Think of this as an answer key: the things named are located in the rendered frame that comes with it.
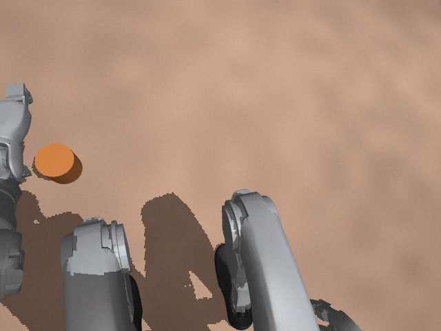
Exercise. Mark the left robot hand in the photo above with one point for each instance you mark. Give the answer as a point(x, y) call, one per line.
point(15, 118)

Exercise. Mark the can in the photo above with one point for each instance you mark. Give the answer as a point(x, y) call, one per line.
point(58, 163)

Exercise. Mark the right robot hand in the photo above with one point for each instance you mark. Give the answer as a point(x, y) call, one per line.
point(338, 320)

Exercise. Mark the left robot arm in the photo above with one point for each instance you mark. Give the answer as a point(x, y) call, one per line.
point(11, 255)

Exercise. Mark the right robot foot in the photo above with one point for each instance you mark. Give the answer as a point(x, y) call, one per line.
point(238, 320)

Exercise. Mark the left robot foot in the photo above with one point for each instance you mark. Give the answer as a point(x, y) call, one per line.
point(138, 311)

